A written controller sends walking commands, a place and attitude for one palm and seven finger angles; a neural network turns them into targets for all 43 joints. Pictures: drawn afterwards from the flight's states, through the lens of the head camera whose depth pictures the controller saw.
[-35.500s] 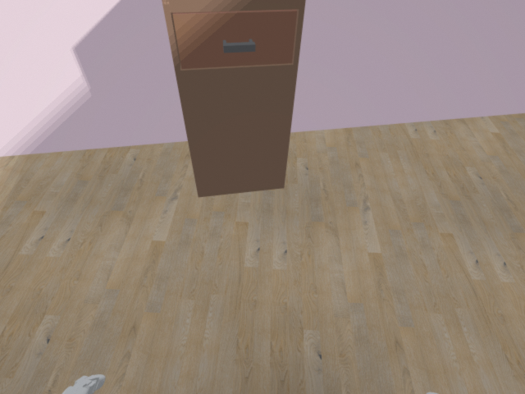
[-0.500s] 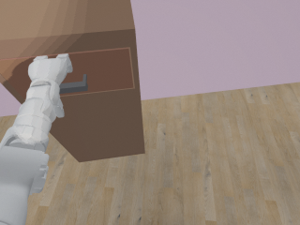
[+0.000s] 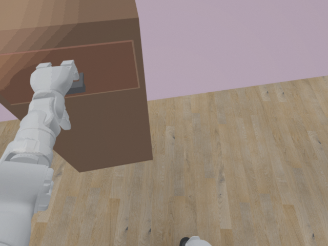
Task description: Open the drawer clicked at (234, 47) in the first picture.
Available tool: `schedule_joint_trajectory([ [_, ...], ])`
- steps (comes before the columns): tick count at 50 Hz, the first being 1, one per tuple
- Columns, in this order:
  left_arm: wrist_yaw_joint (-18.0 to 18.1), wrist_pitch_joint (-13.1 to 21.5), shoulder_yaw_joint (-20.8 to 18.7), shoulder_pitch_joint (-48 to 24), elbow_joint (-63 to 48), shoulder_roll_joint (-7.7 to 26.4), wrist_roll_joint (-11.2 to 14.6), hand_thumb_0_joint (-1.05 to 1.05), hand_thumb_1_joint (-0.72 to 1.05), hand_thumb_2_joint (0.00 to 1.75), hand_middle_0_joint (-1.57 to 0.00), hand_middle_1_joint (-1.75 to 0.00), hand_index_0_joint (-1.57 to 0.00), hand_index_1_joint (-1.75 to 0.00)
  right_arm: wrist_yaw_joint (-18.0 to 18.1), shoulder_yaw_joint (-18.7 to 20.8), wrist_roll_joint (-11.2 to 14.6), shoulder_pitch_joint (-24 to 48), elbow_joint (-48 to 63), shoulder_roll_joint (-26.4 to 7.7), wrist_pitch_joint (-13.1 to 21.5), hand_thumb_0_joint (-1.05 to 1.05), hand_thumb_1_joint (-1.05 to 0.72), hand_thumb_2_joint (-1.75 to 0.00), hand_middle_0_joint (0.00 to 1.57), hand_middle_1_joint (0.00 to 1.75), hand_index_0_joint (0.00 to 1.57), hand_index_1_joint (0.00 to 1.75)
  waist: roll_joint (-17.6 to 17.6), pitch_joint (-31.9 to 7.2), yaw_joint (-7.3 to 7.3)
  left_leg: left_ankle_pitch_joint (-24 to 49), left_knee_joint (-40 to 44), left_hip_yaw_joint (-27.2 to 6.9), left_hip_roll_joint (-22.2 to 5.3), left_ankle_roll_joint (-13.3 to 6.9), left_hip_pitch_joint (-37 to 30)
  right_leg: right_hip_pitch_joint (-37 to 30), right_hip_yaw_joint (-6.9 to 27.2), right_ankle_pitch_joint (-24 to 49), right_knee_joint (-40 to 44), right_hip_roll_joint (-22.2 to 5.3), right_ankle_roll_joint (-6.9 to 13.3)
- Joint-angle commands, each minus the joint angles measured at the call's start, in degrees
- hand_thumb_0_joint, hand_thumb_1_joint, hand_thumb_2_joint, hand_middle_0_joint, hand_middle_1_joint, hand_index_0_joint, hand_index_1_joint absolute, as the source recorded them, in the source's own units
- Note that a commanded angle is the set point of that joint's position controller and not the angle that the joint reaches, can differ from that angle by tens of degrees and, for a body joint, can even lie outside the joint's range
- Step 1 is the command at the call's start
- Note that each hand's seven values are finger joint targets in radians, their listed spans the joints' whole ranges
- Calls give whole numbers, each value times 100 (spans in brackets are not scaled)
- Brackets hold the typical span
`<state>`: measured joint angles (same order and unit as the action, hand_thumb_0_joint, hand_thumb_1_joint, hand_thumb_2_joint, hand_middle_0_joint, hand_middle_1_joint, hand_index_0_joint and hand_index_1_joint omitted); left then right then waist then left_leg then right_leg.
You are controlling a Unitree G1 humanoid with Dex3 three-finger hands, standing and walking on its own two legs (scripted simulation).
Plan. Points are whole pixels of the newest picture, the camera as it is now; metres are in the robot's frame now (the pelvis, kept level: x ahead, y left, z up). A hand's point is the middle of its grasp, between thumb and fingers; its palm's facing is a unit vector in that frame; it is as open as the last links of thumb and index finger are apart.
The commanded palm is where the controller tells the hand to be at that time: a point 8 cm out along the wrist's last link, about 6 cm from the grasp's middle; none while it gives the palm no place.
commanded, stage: lower the fingers behind the handle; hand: left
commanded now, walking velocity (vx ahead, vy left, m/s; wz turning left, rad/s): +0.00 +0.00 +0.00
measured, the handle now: (65, 83) +0.55 +0.26 +0.03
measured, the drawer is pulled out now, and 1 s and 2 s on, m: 0.00 0.00 0.00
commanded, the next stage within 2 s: close the thumb around the handle in 0.96 s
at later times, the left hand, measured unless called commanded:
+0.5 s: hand (65, 101) +0.50 +0.25 +0.02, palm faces -0.09 +0.01 -1.00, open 13.9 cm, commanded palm +0.48 +0.25 +0.07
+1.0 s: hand (67, 101) +0.50 +0.25 +0.01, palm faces -0.08 +0.00 -1.00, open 13.9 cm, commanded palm +0.48 +0.25 +0.07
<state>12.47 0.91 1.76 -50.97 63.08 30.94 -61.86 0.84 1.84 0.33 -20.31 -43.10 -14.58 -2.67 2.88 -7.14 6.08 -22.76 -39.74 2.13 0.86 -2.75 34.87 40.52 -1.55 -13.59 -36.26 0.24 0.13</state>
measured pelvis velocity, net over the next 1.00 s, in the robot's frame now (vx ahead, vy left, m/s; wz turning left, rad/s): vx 0.00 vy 0.00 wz -0.01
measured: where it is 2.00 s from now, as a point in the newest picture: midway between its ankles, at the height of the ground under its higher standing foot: outside the picture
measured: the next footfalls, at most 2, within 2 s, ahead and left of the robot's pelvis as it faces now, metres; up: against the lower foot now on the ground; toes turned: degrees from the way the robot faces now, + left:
none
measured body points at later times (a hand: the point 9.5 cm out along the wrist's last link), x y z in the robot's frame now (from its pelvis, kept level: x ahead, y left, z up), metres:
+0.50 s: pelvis +0.00 +0.00 -0.01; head +0.11 +0.00 +0.42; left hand +0.50 +0.25 +0.07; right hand +0.01 -0.28 -0.14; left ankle -0.05 +0.09 -0.72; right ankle +0.03 -0.12 -0.72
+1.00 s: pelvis +0.00 +0.00 -0.02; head +0.12 +0.00 +0.42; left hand +0.50 +0.25 +0.07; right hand +0.00 -0.27 -0.15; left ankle -0.05 +0.09 -0.72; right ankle +0.03 -0.12 -0.72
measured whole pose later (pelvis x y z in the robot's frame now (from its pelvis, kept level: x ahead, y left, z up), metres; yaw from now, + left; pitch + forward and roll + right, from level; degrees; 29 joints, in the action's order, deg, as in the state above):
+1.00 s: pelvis +0.00 +0.00 -0.02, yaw +0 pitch +22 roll -2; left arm 17.0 0.6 -0.2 -50.6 64.2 31.7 -62.6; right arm -0.5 1.7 -0.9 -20.0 -42.9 -15.1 -2.9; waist 3.2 -8.2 7.3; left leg -26.3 -47.1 1.8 0.3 -2.8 42.9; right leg 48.2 -2.0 -16.4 -42.4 0.6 0.0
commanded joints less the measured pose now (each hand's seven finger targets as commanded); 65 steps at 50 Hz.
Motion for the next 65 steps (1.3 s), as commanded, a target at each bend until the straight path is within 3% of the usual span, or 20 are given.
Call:
schedule_joint_trajectory([
  [1,284,385,-499,-2454,-1260,1641,-143,0,-50,30,-30,-120,-30,-120,120,328,-98,-707,362,-977,111,0,-90,-90,20,30,20,30,280,-2309,-27,2705,207,-282,-3,125,-855,-1476,62,1489,-51,206,167],
  [5,627,334,-970,-2090,-1249,2045,-169,0,-50,30,-30,-120,-30,-120,-12,304,-152,-659,399,-1024,70,0,-90,-90,20,30,20,30,307,-2481,-268,3028,71,-241,-1,185,-540,-1597,40,1726,-309,223,189],
  [8,834,131,-730,-2057,-1139,1737,-207,0,-50,30,-30,-120,-30,-120,-80,325,-144,-650,456,-1001,78,0,-90,-90,20,30,20,30,205,-2504,-172,2915,-3,-192,-7,171,-390,-1539,22,1761,-367,225,161],
  [10,862,-2,-815,-1991,-1108,1827,-195,0,-50,30,-30,-120,-30,-120,-116,361,-135,-657,431,-1066,47,0,-90,-90,20,30,20,30,164,-2693,-169,3128,-46,-194,-29,192,-476,-1609,44,1895,-381,235,152],
  [11,839,-70,-545,-2034,-962,1543,-193,0,-50,30,-30,-120,-30,-120,-105,375,-113,-687,429,-1039,57,0,-90,-90,20,30,20,30,82,-2596,-47,2935,-48,-180,-44,166,-480,-1504,36,1778,-335,231,126],
  [15,692,-12,-289,-2722,-1173,1387,-134,0,-50,30,-30,-120,-30,-120,-25,425,-69,-779,334,-1063,100,0,-90,-90,20,30,20,30,-3,-2562,234,2558,-47,-253,-44,122,-619,-1308,65,1565,-202,238,112],
  [17,641,-135,-427,-2430,-627,1594,-87,0,-50,30,-30,-120,-30,-120,-1,368,-52,-801,243,-1109,69,0,-90,-90,20,30,20,30,-52,-2264,195,2327,-32,-273,-31,128,-425,-1150,50,1351,-232,223,112],
  [18,600,-154,-225,-2539,-558,1403,-108,0,-50,30,-30,-120,-30,-120,20,337,-47,-797,273,-1081,79,0,-90,-90,20,30,20,30,-57,-2148,251,2176,-8,-284,-20,124,-337,-1058,18,1213,-231,215,110],
  [20,553,-81,-389,-2649,-663,1628,-107,0,-50,30,-30,-120,-30,-120,19,325,-71,-805,251,-1116,79,0,-90,-90,20,30,20,30,104,-2244,192,2213,-34,-281,-24,133,-348,-1050,37,1256,-267,213,138],
  [23,524,9,-224,-2581,-594,1461,-184,0,-50,30,-30,-120,-30,-120,38,293,-96,-822,339,-1053,103,0,-90,-90,20,30,20,30,294,-2212,210,2165,-148,-278,-1,122,-264,-882,29,1176,-354,213,149],
  [25,516,101,-367,-2524,-625,1610,-219,0,-50,30,-30,-120,-30,-120,38,307,-122,-848,330,-1090,105,0,-90,-90,20,30,20,30,170,-2398,210,2321,-256,-297,-24,126,-271,-870,40,1287,-442,235,146],
  [29,622,410,-596,-2641,-1236,1783,-182,0,-50,30,-30,-120,-30,-120,35,347,-178,-939,391,-1057,139,0,-90,-90,20,30,20,30,559,-3045,115,2974,-491,-352,-47,181,-543,-870,49,1596,-676,238,145],
  [31,716,385,-396,-2542,-1222,1421,-193,0,-50,30,-30,-120,-30,-120,-5,392,-211,-998,341,-1008,138,0,-90,-90,20,30,20,30,664,-3133,163,3528,-611,-387,-89,230,-753,-720,-5,1717,-714,249,128],
  [34,818,245,-539,-2522,-1115,1552,-137,0,-50,30,-30,-120,-30,-120,-45,398,-194,-1020,251,-1073,88,0,-90,-90,20,30,20,30,379,-2894,197,3359,-592,-424,-114,256,-618,-657,-42,1603,-688,283,124],
  [44,738,-43,-378,-2538,-1062,1448,-114,0,-50,30,-30,-120,-30,-120,-55,357,-156,-943,228,-1045,29,0,-90,-90,20,30,20,30,407,-2763,201,3161,-415,-375,-74,207,-604,-939,-34,1676,-538,275,124],
  [47,668,-16,-547,-2441,-985,1704,-87,0,-50,30,-30,-120,-30,-120,-40,327,-148,-924,214,-1086,12,0,-90,-90,20,30,20,30,275,-2612,148,2878,-349,-349,-57,170,-407,-1051,-4,1642,-518,263,127],
  [53,636,180,-447,-2364,-1173,1533,-117,0,-50,30,-30,-120,-30,-120,-14,348,-166,-907,279,-1035,45,0,-90,-90,20,30,20,30,376,-2673,143,3099,-403,-327,-63,172,-538,-1007,7,1737,-529,254,126],
  [54,645,175,-564,-2199,-1096,1635,-112,0,-44,32,-30,-121,-30,-121,-29,342,-167,-906,286,-1055,30,0,-90,-90,20,30,20,30,352,-2703,68,3101,-391,-341,-62,188,-501,-1042,3,1698,-563,255,132],
  [59,728,225,-375,-2322,-1249,1361,-117,0,-16,44,-32,-124,-32,-124,-46,375,-155,-888,308,-1017,48,0,-90,-90,20,30,20,30,434,-2677,122,3073,-394,-339,-54,198,-539,-955,-13,1664,-550,262,137],
  [65,827,165,-493,-2406,-1370,1439,-105,0,17,59,-35,-127,-35,-127,-77,407,-182,-887,258,-1045,33,0,-90,-90,20,30,20,30,537,-2980,100,3645,-482,-403,-98,289,-874,-905,-41,1800,-609,273,139],
])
